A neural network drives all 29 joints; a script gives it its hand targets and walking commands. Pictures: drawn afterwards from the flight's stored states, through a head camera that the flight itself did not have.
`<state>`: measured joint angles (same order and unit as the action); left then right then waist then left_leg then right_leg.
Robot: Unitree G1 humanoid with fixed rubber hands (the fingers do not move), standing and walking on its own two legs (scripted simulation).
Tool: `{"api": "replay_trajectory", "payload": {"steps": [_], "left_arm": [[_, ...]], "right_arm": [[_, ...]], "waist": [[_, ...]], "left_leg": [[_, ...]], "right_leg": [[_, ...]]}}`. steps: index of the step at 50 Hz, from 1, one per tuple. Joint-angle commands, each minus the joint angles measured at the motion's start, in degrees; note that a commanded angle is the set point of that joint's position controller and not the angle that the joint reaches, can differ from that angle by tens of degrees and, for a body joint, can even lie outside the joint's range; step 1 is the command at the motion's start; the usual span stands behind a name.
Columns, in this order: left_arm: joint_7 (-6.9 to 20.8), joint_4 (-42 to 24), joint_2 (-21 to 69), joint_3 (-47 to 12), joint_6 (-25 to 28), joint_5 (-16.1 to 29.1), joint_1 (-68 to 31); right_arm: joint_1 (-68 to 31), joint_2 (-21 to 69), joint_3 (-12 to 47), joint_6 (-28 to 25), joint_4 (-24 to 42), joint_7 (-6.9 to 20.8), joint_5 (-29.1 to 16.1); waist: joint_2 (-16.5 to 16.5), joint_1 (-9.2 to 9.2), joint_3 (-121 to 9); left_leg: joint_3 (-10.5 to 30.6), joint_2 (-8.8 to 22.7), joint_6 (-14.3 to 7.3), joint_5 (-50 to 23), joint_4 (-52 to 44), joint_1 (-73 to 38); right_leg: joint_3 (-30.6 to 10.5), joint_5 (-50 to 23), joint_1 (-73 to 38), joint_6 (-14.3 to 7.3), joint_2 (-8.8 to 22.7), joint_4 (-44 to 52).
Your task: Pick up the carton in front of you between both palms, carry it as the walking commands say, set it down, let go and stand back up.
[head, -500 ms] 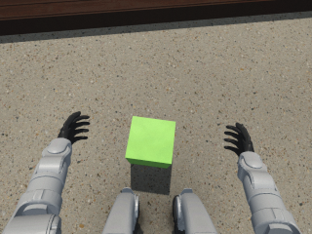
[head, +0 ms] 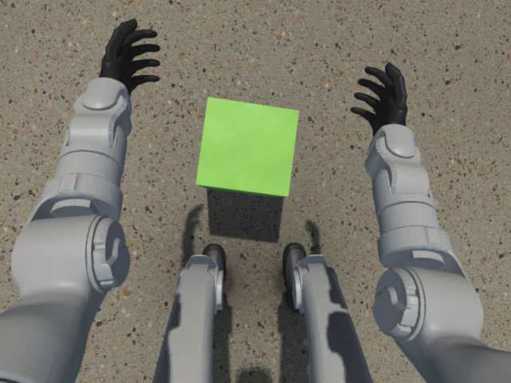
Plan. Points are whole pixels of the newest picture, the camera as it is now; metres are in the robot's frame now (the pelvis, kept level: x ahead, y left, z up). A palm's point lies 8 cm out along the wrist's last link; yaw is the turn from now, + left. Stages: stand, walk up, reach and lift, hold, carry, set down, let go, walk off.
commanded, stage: reach and lift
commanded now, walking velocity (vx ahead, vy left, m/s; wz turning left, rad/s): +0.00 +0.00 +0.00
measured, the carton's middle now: (246, 154) +0.48 +0.01 -0.50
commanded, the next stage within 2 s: none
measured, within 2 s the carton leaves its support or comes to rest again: leaves its support in 1.56 s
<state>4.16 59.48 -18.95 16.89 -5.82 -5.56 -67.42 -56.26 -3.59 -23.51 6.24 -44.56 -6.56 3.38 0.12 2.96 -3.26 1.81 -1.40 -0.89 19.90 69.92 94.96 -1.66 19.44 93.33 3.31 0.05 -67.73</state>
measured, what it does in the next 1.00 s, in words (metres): lowers itself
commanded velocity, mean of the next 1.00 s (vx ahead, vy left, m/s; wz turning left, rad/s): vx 0.00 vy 0.00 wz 0.00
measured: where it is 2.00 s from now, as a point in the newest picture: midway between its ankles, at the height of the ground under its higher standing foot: (255, 290)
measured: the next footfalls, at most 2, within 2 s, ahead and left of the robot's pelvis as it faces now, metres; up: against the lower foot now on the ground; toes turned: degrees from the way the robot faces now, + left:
none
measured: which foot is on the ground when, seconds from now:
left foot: down 0.00-1.00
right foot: down 0.00-1.00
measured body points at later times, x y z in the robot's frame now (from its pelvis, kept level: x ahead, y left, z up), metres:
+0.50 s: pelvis -0.03 -0.02 -0.20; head +0.32 +0.01 +0.08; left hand +0.51 +0.20 -0.36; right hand +0.47 -0.19 -0.36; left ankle +0.08 +0.11 -0.59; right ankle +0.08 -0.15 -0.59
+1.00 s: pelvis -0.03 -0.01 -0.26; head +0.33 +0.02 +0.00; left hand +0.51 +0.18 -0.45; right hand +0.49 -0.18 -0.43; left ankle +0.08 +0.11 -0.59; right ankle +0.08 -0.15 -0.59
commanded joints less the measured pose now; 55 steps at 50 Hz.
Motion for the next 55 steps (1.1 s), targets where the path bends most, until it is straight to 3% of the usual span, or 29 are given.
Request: {"api": "replay_trajectory", "payload": {"steps": [1, 6, 13, 19, 23, 27, 33, 39, 45, 55], "left_arm": [[-0.98, -4.88, -3.30, 1.05, 2.31, -0.47, -7.44], [-2.58, -7.04, -3.18, -1.43, 3.69, 1.86, -5.93], [-4.29, -11.27, -8.64, -7.09, 4.49, 9.02, -8.29], [-4.47, -11.90, -13.02, -9.75, 3.52, 13.31, -14.24], [-4.24, -6.59, -14.17, -10.32, 2.80, 14.26, -18.75], [-4.05, -0.15, -14.66, -11.89, 3.22, 15.17, -23.37], [-4.89, 5.79, -15.82, -14.74, 5.05, 17.13, -28.18], [-6.47, 3.34, -16.81, -16.86, 7.11, 18.40, -30.85], [-7.18, 1.42, -14.39, -17.61, 6.90, 18.19, -28.64], [-6.88, 5.66, -10.62, -17.63, 6.63, 17.43, -27.24]], "right_arm": [[-6.04, -4.61, -0.86, -3.07, 3.99, 0.48, 0.59], [-3.86, -5.68, 0.91, -4.80, 2.78, 0.28, -1.95], [-6.77, -9.31, 8.26, -5.32, 5.41, -1.80, -9.63], [-13.40, -11.25, 11.39, -3.38, 7.49, -3.94, -13.53], [-18.55, -11.53, 11.91, -2.20, 3.20, -4.56, -14.08], [-23.66, -12.38, 12.05, -2.64, -3.25, -4.42, -14.03], [-29.31, -14.34, 12.90, -4.79, -9.56, -4.04, -15.01], [-29.58, -11.96, 17.64, -6.46, -12.62, -3.30, -20.64], [-27.90, -11.85, 18.04, -7.16, -11.34, -3.57, -21.77], [-27.34, -11.68, 14.62, -7.66, -14.19, -3.56, -17.62]], "waist": [[-5.14, -0.32, -49.93], [-5.68, -0.85, -53.04], [-6.05, -1.85, -64.41], [-5.28, -2.08, -65.66], [-4.64, -2.22, -56.54], [-3.77, -1.88, -48.61], [-2.97, -1.79, -44.73], [-4.18, -4.24, -49.43], [-6.17, -4.09, -51.64], [-4.65, -2.07, -41.78]], "left_leg": [[0.28, -1.66, 1.77, -20.91, 0.84, -32.48], [0.89, -1.48, 2.35, -25.10, 10.60, -25.10], [-0.01, -1.03, 3.14, -25.90, 24.06, -20.82], [-1.96, -0.37, 2.83, -13.34, 30.71, -12.46], [-2.47, 0.71, 2.23, -1.35, 33.01, -3.74], [-2.01, 1.67, 1.76, 4.51, 35.86, 2.04], [-1.08, 2.29, 1.71, 2.56, 40.59, 3.72], [-1.40, 2.29, 1.75, -4.88, 43.95, -0.55], [-1.02, 1.83, 1.98, -10.26, 45.19, -6.93], [-0.02, 1.50, 1.56, -4.12, 43.84, 1.19]], "right_leg": [[6.41, -11.08, -9.67, 0.96, -4.70, -2.79], [6.08, -13.63, -0.99, 1.09, -4.90, -12.12], [6.17, -17.58, -0.56, 1.46, -4.69, -25.54], [6.58, -10.78, -2.90, 1.26, -4.29, -33.00], [6.10, -1.56, -0.18, 1.11, -3.46, -35.76], [5.37, 2.60, 2.16, 1.14, -2.71, -39.06], [5.09, 0.65, 3.57, 1.05, -2.14, -44.10], [4.97, -5.68, 2.89, 0.80, -2.45, -47.92], [6.12, -7.60, 6.89, 0.93, -3.66, -48.84], [5.67, -3.42, 11.15, 0.82, -3.54, -47.91]]}}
